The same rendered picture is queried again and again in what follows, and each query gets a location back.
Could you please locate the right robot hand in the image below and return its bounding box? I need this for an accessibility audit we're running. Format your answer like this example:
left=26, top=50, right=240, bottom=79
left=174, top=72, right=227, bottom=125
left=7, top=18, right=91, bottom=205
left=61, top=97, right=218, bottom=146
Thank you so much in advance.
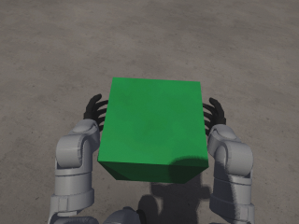
left=202, top=97, right=226, bottom=136

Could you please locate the carton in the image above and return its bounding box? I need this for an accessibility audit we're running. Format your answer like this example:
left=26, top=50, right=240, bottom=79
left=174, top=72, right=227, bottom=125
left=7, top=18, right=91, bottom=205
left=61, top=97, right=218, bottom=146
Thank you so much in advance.
left=97, top=77, right=209, bottom=184

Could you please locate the robot left thigh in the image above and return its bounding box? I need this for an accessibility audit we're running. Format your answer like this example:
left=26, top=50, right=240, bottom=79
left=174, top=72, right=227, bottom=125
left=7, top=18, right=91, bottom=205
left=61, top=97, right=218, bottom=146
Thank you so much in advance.
left=103, top=209, right=140, bottom=224

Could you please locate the left robot hand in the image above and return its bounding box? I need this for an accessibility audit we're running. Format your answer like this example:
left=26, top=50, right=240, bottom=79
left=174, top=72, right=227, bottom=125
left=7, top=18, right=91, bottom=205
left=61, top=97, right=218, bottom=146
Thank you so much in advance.
left=83, top=93, right=108, bottom=132

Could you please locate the left robot foot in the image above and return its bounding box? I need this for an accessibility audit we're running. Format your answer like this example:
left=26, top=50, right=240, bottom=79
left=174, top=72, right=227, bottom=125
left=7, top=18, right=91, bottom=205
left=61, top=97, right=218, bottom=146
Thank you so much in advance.
left=136, top=209, right=147, bottom=224

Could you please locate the left robot forearm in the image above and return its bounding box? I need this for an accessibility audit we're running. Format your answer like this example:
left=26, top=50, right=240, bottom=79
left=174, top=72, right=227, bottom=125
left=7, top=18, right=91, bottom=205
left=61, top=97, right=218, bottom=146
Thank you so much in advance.
left=48, top=119, right=101, bottom=224

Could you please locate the right robot forearm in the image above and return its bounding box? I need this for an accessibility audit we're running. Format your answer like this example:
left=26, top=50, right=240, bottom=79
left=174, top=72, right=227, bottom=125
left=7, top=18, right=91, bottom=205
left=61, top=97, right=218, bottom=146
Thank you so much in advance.
left=206, top=124, right=255, bottom=224

